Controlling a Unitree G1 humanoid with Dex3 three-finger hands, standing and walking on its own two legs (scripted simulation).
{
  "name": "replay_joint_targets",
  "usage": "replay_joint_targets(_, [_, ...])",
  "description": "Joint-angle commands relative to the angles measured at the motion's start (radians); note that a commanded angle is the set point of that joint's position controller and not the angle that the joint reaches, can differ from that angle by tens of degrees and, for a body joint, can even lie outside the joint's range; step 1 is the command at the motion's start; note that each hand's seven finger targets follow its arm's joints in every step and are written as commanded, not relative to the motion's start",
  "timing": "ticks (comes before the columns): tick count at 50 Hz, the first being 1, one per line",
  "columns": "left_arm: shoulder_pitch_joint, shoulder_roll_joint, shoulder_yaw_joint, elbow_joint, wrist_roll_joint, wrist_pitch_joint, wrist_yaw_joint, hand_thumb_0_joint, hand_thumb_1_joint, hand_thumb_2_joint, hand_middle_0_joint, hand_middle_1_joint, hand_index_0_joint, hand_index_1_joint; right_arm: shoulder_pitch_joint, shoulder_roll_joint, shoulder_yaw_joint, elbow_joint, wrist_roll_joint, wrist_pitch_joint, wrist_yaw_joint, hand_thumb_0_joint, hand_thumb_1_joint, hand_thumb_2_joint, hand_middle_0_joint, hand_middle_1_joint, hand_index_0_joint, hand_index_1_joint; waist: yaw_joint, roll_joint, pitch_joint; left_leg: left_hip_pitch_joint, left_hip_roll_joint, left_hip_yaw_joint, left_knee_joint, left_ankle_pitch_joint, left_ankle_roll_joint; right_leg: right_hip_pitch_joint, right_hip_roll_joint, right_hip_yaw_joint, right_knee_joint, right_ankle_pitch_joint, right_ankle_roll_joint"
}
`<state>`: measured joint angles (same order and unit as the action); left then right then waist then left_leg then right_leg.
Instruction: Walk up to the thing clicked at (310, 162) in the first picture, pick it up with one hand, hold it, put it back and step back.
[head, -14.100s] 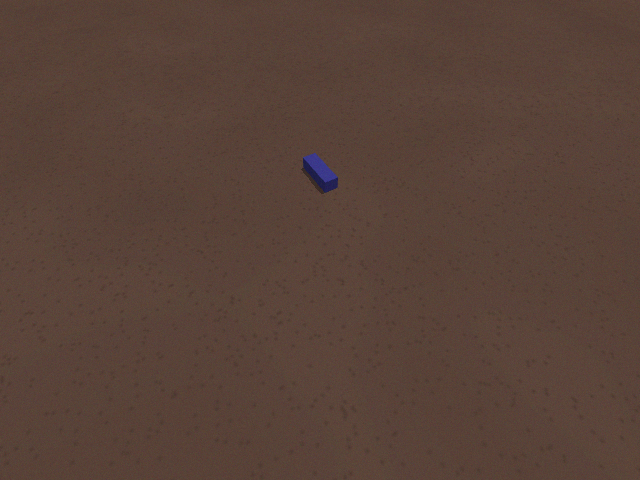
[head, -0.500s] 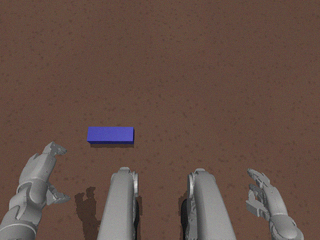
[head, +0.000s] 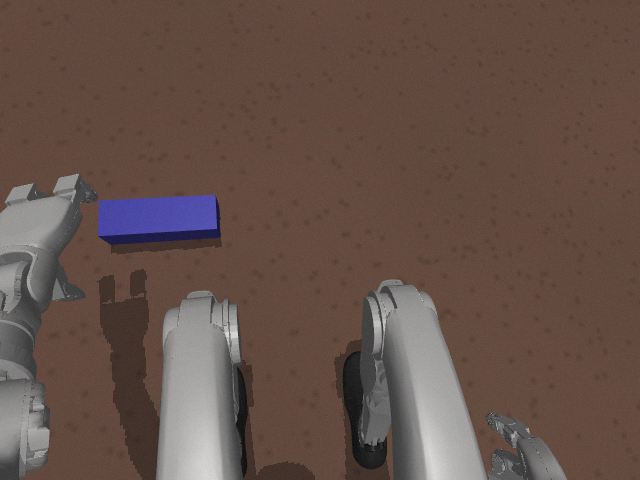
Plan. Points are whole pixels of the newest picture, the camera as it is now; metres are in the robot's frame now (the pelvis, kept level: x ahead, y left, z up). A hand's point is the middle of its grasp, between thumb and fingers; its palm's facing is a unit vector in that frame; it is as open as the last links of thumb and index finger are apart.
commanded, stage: rise first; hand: left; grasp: from above
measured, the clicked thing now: (162, 219) +0.50 +0.26 -0.36
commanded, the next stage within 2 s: approach in 1.08 s
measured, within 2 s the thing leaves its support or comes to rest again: neither
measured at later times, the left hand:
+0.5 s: hand (91, 234) +0.43 +0.32 -0.20, palm faces -0.46 -0.04 -0.89, open 14.2 cm
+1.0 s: hand (106, 228) +0.45 +0.31 -0.23, palm faces -0.45 -0.06 -0.89, open 14.2 cm
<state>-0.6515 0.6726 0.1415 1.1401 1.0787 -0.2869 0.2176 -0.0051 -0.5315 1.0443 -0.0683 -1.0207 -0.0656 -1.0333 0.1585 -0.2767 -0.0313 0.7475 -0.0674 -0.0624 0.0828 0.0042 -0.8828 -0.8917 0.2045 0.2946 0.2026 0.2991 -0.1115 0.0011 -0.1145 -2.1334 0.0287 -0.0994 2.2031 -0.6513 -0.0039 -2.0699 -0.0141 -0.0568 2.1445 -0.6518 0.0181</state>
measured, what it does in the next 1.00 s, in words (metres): lowers itself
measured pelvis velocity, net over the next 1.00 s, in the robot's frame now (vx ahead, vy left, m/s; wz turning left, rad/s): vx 0.02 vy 0.00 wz -0.04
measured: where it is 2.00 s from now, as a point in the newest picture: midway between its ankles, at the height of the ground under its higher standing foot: (299, 436)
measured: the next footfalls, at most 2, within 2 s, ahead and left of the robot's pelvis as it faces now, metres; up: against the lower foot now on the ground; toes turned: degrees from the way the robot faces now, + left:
none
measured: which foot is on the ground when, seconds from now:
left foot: down 0.00-1.00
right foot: down 0.00-1.00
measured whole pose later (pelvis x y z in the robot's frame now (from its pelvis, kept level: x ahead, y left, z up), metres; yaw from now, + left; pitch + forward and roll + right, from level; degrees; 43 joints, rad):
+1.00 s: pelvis +0.02 +0.00 -0.06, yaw -2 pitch +34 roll -7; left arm -0.85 0.76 0.16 1.37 1.29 -0.30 0.41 0.00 -0.54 1.02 -0.08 -1.01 -0.08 -1.02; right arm 0.11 -0.27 0.01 0.78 -0.17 -0.04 0.13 0.00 -0.91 -0.90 0.20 0.29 0.20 0.30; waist -0.19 -0.03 -0.05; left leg -2.31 0.02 -0.13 2.41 -0.71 -0.01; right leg -2.24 0.00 -0.07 2.33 -0.70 0.03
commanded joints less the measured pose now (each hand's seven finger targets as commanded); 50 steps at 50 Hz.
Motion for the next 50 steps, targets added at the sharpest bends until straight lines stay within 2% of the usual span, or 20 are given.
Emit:
replay_joint_targets(1, [-0.299,0.308,0.049,-0.086,0.037,-0.024,0.075,0.0,-0.563,1.046,-0.055,-0.981,-0.046,-0.99,0.115,-0.218,-0.069,-0.053,-0.011,0.0,-0.006,0.0,-0.894,-0.901,0.2,0.3,0.2,0.3,0.005,0.19,-0.564,0.464,-0.029,0.043,-0.256,-0.001,0.028,0.186,0.028,-0.061,-0.214,0.025,-0.054])
replay_joint_targets(6, [-0.363,0.327,0.041,-0.046,0.101,-0.031,0.112,0.0,-0.574,1.053,-0.057,-0.967,-0.044,-0.981,0.13,-0.228,-0.062,-0.029,-0.029,0.015,0.005,0.0,-0.898,-0.902,0.2,0.3,0.2,0.3,-0.006,0.254,-0.606,0.494,-0.028,0.035,-0.22,0.06,0.021,0.14,0.025,-0.071,-0.155,0.078,-0.054])
replay_joint_targets(7, [-0.367,0.335,0.042,-0.037,0.105,-0.031,0.119,0.0,-0.566,1.038,-0.058,-0.977,-0.049,-0.985,0.128,-0.226,-0.061,-0.025,-0.03,0.017,0.007,0.0,-0.903,-0.904,0.2,0.3,0.2,0.3,-0.006,0.253,-0.6,0.483,-0.029,0.04,-0.211,0.063,0.023,0.149,0.026,-0.07,-0.155,0.082,-0.054])
replay_joint_targets(9, [-0.387,0.307,0.028,-0.02,0.124,-0.031,0.135,0.0,-0.569,1.041,-0.058,-0.968,-0.047,-0.978,0.135,-0.226,-0.06,-0.017,-0.04,0.02,0.011,0.0,-0.9,-0.902,0.2,0.3,0.2,0.3,-0.023,0.245,-0.598,0.474,-0.028,0.037,-0.196,0.075,0.024,0.125,0.027,-0.077,-0.139,0.09,-0.05])
replay_joint_targets(10, [-0.398,0.338,0.042,-0.015,0.129,-0.031,0.142,0.0,-0.562,1.031,-0.064,-0.971,-0.055,-0.979,0.13,-0.23,-0.06,-0.013,-0.042,0.021,0.013,0.0,-0.902,-0.903,0.2,0.3,0.2,0.3,-0.017,0.251,-0.604,0.472,-0.029,0.04,-0.187,0.072,0.025,0.129,0.025,-0.073,-0.137,0.091,-0.052])
replay_joint_targets(13, [-0.403,0.34,0.036,0.018,0.157,-0.028,0.157,0.0,-0.56,1.024,-0.064,-0.982,-0.058,-0.987,0.132,-0.227,-0.056,-0.008,-0.052,0.025,0.019,0.0,-0.905,-0.904,0.2,0.3,0.2,0.3,-0.022,0.252,-0.61,0.458,-0.032,0.046,-0.167,0.092,0.027,0.133,0.028,-0.076,-0.123,0.106,-0.051])
replay_joint_targets(15, [-0.423,0.337,0.036,0.03,0.169,-0.031,0.167,0.0,-0.565,1.03,-0.064,-0.971,-0.055,-0.98,0.138,-0.227,-0.054,-0.005,-0.056,0.028,0.02,0.0,-0.904,-0.903,0.2,0.3,0.2,0.3,-0.036,0.229,-0.607,0.438,-0.033,0.048,-0.148,0.1,0.031,0.132,0.03,-0.077,-0.116,0.112,-0.049])
replay_joint_targets(16, [-0.421,0.344,0.039,0.037,0.172,-0.032,0.17,0.0,-0.564,1.025,-0.062,-0.983,-0.056,-0.988,0.135,-0.226,-0.053,-0.002,-0.059,0.029,0.022,0.0,-0.906,-0.903,0.2,0.3,0.2,0.3,-0.029,0.238,-0.611,0.441,-0.034,0.051,-0.142,0.107,0.03,0.132,0.03,-0.074,-0.111,0.116,-0.05])
replay_joint_targets(20, [-0.45,0.352,0.032,0.068,0.198,-0.041,0.189,0.0,-0.565,1.027,-0.071,-0.972,-0.062,-0.981,0.129,-0.223,-0.047,0.003,-0.071,0.03,0.025,0.0,-0.907,-0.904,0.2,0.3,0.2,0.3,-0.043,0.221,-0.596,0.388,-0.037,0.063,-0.116,0.081,0.037,0.134,0.034,-0.076,-0.11,0.098,-0.049])
replay_joint_targets(25, [-0.454,0.356,0.042,0.1,0.21,-0.046,0.211,0.0,-0.563,1.024,-0.06,-0.998,-0.057,-1.0,0.141,-0.223,-0.039,0.013,-0.087,0.034,0.029,0.0,-0.906,-0.903,0.2,0.3,0.2,0.3,-0.053,0.207,-0.626,0.397,-0.036,0.063,-0.079,0.148,0.039,0.151,0.037,-0.077,-0.085,0.157,-0.044])
replay_joint_targets(29, [-0.489,0.37,0.046,0.123,0.208,-0.042,0.227,0.0,-0.559,1.016,-0.061,-1.007,-0.06,-1.007,0.133,-0.225,-0.036,0.014,-0.093,0.029,0.028,0.0,-0.908,-0.903,0.2,0.3,0.2,0.3,-0.057,0.218,-0.602,0.366,-0.033,0.066,-0.067,0.113,0.038,0.124,0.04,-0.078,-0.083,0.131,-0.047])
replay_joint_targets(30, [-0.48,0.373,0.046,0.133,0.217,-0.04,0.23,0.0,-0.568,1.023,-0.065,-1.0,-0.061,-1.004,0.134,-0.221,-0.029,0.018,-0.098,0.029,0.03,0.0,-0.909,-0.904,0.199,0.3,0.2,0.3,-0.055,0.226,-0.607,0.359,-0.036,0.068,-0.063,0.122,0.038,0.137,0.04,-0.077,-0.075,0.14,-0.047])
replay_joint_targets(32, [-0.483,0.366,0.053,0.116,0.204,-0.033,0.236,0.0,-0.556,1.017,-0.06,-1.006,-0.06,-1.006,0.137,-0.227,-0.034,0.02,-0.102,0.028,0.029,0.0,-0.905,-0.902,0.2,0.3,0.2,0.3,-0.058,0.23,-0.622,0.379,-0.034,0.065,-0.064,0.133,0.038,0.131,0.038,-0.08,-0.066,0.148,-0.044])
replay_joint_targets(34, [-0.473,0.36,0.04,0.132,0.204,-0.025,0.234,0.0,-0.566,1.024,-0.06,-1.005,-0.056,-1.007,0.136,-0.226,-0.032,0.016,-0.1,0.026,0.031,0.0,-0.907,-0.903,0.199,0.3,0.2,0.3,-0.063,0.233,-0.605,0.371,-0.033,0.063,-0.06,0.128,0.038,0.123,0.04,-0.08,-0.065,0.148,-0.048])
replay_joint_targets(36, [-0.474,0.369,0.047,0.13,0.2,-0.019,0.236,0.0,-0.565,1.022,-0.062,-1.003,-0.059,-1.006,0.137,-0.23,-0.034,0.017,-0.097,0.025,0.029,0.0,-0.907,-0.903,0.2,0.3,0.2,0.3,-0.055,0.241,-0.607,0.369,-0.032,0.06,-0.064,0.121,0.036,0.112,0.041,-0.083,-0.059,0.142,-0.049])
replay_joint_targets(37, [-0.479,0.371,0.05,0.121,0.199,-0.016,0.235,0.0,-0.561,1.02,-0.062,-1.003,-0.06,-1.005,0.138,-0.231,-0.035,0.016,-0.099,0.025,0.031,0.0,-0.906,-0.903,0.2,0.3,0.2,0.3,-0.064,0.25,-0.608,0.379,-0.03,0.057,-0.065,0.123,0.035,0.107,0.038,-0.086,-0.05,0.143,-0.048])
replay_joint_targets(38, [-0.476,0.365,0.041,0.119,0.195,-0.015,0.232,0.0,-0.563,1.018,-0.059,-1.011,-0.058,-1.011,0.137,-0.229,-0.036,0.015,-0.095,0.024,0.03,0.0,-0.907,-0.903,0.199,0.3,0.2,0.3,-0.059,0.256,-0.606,0.38,-0.03,0.058,-0.062,0.122,0.034,0.108,0.04,-0.083,-0.056,0.144,-0.049])
replay_joint_targets(40, [-0.472,0.381,0.049,0.113,0.198,-0.013,0.231,0.0,-0.565,1.019,-0.061,-1.009,-0.059,-1.01,0.139,-0.23,-0.037,0.015,-0.094,0.025,0.029,0.0,-0.908,-0.904,0.199,0.3,0.2,0.3,-0.058,0.255,-0.61,0.368,-0.031,0.061,-0.055,0.123,0.035,0.115,0.041,-0.08,-0.057,0.147,-0.05])
replay_joint_targets(46, [-0.463,0.365,0.054,0.092,0.183,-0.009,0.233,0.0,-0.568,1.026,-0.06,-1.011,-0.057,-1.013,0.152,-0.234,-0.035,0.013,-0.094,0.026,0.032,0.0,-0.906,-0.903,0.2,0.3,0.2,0.3,-0.069,0.242,-0.617,0.372,-0.029,0.06,-0.044,0.15,0.035,0.13,0.039,-0.081,-0.054,0.176,-0.045])
replay_joint_targets(50, [-0.451,0.376,0.064,0.101,0.189,-0.007,0.238,0.0,-0.562,1.016,-0.057,-1.026,-0.058,-1.024,0.162,-0.235,-0.031,0.015,-0.098,0.028,0.037,0.0,-0.907,-0.903,0.199,0.3,0.2,0.3,-0.068,0.238,-0.626,0.366,-0.031,0.062,-0.027,0.184,0.037,0.157,0.04,-0.078,-0.048,0.214,-0.044])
